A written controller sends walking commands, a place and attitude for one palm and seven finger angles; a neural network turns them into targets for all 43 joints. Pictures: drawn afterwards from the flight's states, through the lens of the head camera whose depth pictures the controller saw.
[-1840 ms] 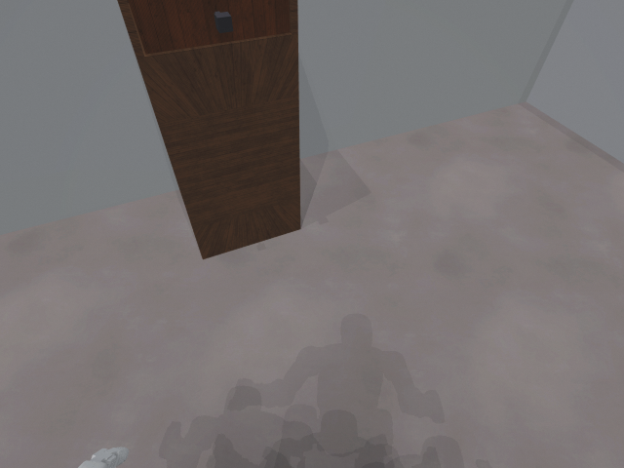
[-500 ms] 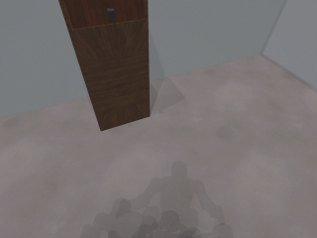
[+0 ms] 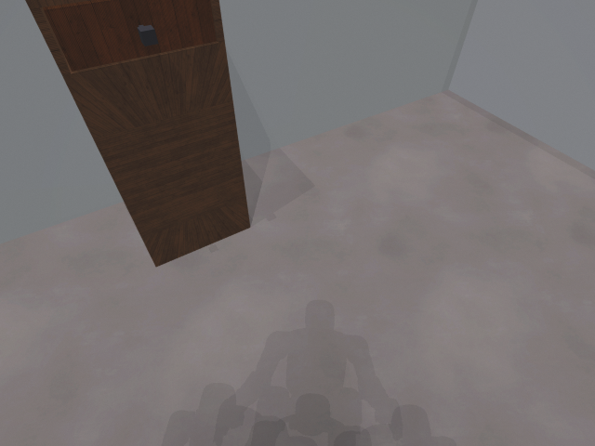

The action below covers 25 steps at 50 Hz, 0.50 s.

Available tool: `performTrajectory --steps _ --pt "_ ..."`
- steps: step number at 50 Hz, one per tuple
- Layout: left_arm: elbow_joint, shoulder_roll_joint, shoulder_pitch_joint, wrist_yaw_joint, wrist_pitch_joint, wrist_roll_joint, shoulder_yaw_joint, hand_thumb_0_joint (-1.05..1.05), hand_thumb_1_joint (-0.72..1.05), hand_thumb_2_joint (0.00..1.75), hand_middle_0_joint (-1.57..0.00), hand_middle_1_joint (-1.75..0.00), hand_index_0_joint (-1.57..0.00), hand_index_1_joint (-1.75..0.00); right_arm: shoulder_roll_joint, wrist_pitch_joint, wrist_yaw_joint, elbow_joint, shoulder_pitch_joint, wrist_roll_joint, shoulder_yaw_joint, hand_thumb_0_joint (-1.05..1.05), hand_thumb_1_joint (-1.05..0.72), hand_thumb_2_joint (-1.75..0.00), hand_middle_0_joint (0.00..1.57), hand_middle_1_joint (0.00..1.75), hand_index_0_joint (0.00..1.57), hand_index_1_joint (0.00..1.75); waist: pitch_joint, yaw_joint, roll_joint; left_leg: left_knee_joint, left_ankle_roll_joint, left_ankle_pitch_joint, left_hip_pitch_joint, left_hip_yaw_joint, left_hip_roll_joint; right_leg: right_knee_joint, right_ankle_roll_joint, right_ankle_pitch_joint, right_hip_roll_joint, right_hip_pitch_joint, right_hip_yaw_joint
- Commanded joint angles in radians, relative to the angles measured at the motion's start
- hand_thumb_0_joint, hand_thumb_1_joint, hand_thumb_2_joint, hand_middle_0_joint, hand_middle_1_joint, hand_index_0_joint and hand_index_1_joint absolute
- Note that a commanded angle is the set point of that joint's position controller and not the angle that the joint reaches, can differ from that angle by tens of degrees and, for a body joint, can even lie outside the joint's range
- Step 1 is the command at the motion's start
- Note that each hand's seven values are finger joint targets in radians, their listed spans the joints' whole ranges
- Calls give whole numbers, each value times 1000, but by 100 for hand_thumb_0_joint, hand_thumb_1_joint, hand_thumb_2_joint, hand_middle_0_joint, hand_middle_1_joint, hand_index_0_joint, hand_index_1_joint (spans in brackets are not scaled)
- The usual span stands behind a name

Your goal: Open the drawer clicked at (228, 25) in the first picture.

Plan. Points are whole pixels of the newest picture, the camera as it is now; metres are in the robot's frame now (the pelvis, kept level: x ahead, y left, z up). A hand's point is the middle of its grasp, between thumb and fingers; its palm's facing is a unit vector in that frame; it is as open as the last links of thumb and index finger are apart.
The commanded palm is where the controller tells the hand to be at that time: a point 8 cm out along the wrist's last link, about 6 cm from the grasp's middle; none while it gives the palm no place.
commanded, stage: walk to a spot facing it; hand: left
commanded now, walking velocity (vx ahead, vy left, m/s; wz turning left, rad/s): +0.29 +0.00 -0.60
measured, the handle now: (145, 33) +0.98 +0.46 +0.13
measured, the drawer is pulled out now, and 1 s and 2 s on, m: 0.00 0.00 0.00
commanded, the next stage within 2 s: none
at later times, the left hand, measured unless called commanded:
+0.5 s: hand (203, 445) +0.16 +0.16 -0.16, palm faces -0.10 -0.97 -0.20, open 7.4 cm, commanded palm none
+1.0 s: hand (286, 237) +0.58 +0.07 -0.15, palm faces -0.53 -0.82 -0.21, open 7.4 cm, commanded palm none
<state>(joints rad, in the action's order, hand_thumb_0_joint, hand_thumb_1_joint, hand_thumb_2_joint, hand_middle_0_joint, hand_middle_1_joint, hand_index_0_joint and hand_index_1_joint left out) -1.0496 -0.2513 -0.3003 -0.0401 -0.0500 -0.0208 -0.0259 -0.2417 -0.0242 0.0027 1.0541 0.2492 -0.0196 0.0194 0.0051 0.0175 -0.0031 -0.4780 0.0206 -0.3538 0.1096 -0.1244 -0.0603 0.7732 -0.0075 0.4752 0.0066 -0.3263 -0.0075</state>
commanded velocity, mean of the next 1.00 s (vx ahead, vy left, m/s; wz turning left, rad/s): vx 0.21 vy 0.00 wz -0.59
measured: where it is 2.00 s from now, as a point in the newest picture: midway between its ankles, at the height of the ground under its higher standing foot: (316, 394)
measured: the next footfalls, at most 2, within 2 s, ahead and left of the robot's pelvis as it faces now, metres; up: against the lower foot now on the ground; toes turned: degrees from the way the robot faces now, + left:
right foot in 0.10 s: +0.10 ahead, -0.12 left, +0.00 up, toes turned -7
left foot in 0.60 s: +0.37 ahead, +0.09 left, +0.00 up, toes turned -11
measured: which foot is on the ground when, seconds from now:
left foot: down 0.00-0.10, up 0.12-0.58, down 0.60-1.00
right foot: up 0.00-0.08, down 0.10-0.60, up 0.62-1.00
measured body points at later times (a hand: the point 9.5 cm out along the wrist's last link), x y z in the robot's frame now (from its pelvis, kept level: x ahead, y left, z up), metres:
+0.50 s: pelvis +0.17 -0.02 +0.01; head +0.19 -0.03 +0.46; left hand +0.17 +0.21 -0.14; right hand +0.26 -0.28 -0.13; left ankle +0.29 +0.11 -0.69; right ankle +0.06 -0.11 -0.73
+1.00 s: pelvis +0.36 -0.03 +0.00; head +0.39 -0.05 +0.45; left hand +0.60 +0.12 -0.14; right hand +0.18 -0.22 -0.14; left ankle +0.33 +0.10 -0.73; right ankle +0.40 -0.19 -0.70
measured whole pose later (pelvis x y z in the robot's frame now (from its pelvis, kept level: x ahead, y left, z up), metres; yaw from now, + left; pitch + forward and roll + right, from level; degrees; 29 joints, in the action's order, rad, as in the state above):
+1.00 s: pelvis +0.36 -0.03 +0.00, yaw -32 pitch +0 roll +0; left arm -0.90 -0.23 -0.10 -0.04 -0.05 -0.03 -0.09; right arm -0.21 -0.03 0.02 1.03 0.38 -0.02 0.05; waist 0.10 -0.04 -0.01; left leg -0.48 0.02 -0.40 0.05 -0.36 -0.12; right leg 0.79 0.02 0.21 -0.07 -0.56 -0.11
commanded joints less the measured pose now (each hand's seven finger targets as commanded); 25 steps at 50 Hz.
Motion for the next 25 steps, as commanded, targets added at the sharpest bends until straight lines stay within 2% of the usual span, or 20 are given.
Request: performTrajectory --steps 1,2,3,4,5,6,7,8,9,10,11,13,15,18,20,22,25 --pt "144 -57 100 -9 59 2 -36 0 90 90 -20 -30 -20 -30 -212 -24 21 -45 8 -10 57 0 -90 -90 20 30 20 30 92 -16 152 159 -152 219 -19 151 -288 -42 2 3 -71 -124 -50" --pt "120 -47 24 -12 60 1 -41 0 90 90 -20 -30 -20 -30 -206 -24 21 -55 -18 -8 59 0 -90 -90 20 30 20 30 58 18 137 77 -120 201 39 86 -252 -122 -1 -92 -50 7 -84" --pt "80 -62 -98 -9 63 -1 -49 0 90 90 -20 -30 -20 -30 -204 -21 18 -64 -45 -5 59 0 -90 -90 20 30 20 30 8 81 62 -97 -81 165 124 22 -200 -214 -9 -209 -6 177 -120" --pt "38 -143 -236 4 76 -9 -68 0 90 90 -20 -30 -20 -30 -154 -22 8 -86 -51 8 49 0 -90 -90 20 30 20 30 -44 137 -153 -374 -32 68 312 -68 -118 -343 -52 -144 -103 381 47" --pt "24 -249 -319 24 92 -5 -90 0 90 90 -20 -30 -20 -30 -77 -29 -1 -142 -79 10 30 0 -90 -90 20 30 20 30 -37 147 -422 -677 17 -248 590 -57 9 -515 -161 -160 -366 460 557" --pt "32 -248 -324 41 93 11 -92 0 90 90 -20 -30 -20 -30 -109 -35 1 -169 -132 5 36 0 -90 -90 20 30 20 30 -30 146 -307 -765 1 -228 643 70 -21 -551 -228 -224 -402 455 657" --pt "50 -208 -246 45 94 14 -86 0 90 90 -20 -30 -20 -30 -114 -36 0 -157 -135 8 45 0 -90 -90 20 30 20 30 20 107 -190 -774 -8 -119 636 103 -65 -543 -238 -188 -371 379 564" --pt "66 -174 -194 46 96 12 -77 0 90 90 -20 -30 -20 -30 -95 -36 -4 -148 -158 5 47 0 -90 -90 20 30 20 30 58 88 -121 -786 -3 -68 615 105 -84 -550 -230 -140 -349 284 550" --pt "84 -151 -138 46 100 6 -66 0 90 90 -20 -30 -20 -30 -90 -31 -7 -142 -142 0 45 0 -90 -90 20 30 20 30 85 52 -74 -765 7 -18 589 118 -97 -559 -220 -143 -330 208 494" --pt "92 -124 -105 47 104 2 -59 0 90 90 -20 -30 -20 -30 -79 -22 -9 -131 -118 -4 47 0 -90 -90 20 30 20 30 93 26 -59 -731 18 19 550 116 -101 -569 -206 -180 -307 145 429" --pt "91 -112 -101 46 109 -1 -57 0 90 90 -20 -30 -20 -30 -63 -14 -10 -124 -98 -5 49 0 -90 -90 20 30 20 30 89 11 -40 -701 27 51 523 106 -94 -569 -190 -237 -277 118 372" --pt "87 -116 -98 47 118 -3 -60 0 90 90 -20 -30 -20 -30 -47 -8 -15 -121 -66 -3 51 0 -90 -90 20 30 20 30 64 -13 -41 -648 40 92 510 92 -87 -560 -182 -316 -242 127 300" --pt "78 -111 -120 45 122 -1 -61 0 90 90 -20 -30 -20 -30 -36 -4 -19 -139 -86 -3 53 0 -90 -90 20 30 20 30 54 -7 -50 -604 49 146 536 85 -79 -560 -176 -342 -212 152 269" --pt "65 -102 -151 47 126 -3 -59 0 90 90 -20 -30 -20 -30 -31 -10 -23 -177 -151 -2 55 0 -90 -90 20 30 20 30 69 12 -79 -531 54 177 584 89 -78 -557 -179 -365 -212 200 282" --pt "64 -98 -162 51 125 -5 -61 0 90 90 -20 -30 -20 -30 -25 -16 -25 -208 -203 -1 51 0 -90 -90 20 30 20 30 69 28 -99 -446 55 170 592 82 -69 -537 -181 -427 -205 243 287" --pt "58 -95 -180 53 122 -6 -60 0 90 90 -20 -30 -20 -30 -14 -22 -25 -233 -260 -1 48 0 -90 -90 20 30 20 30 72 51 -108 -359 49 153 562 65 -45 -506 -172 -525 -200 267 292" --pt "73 -114 -147 57 114 -10 -71 0 90 90 -20 -30 -20 -30 -14 -37 -22 -246 -248 6 46 0 -90 -90 20 30 20 30 52 42 -146 -199 28 98 419 52 -12 -437 -159 -631 -197 261 298"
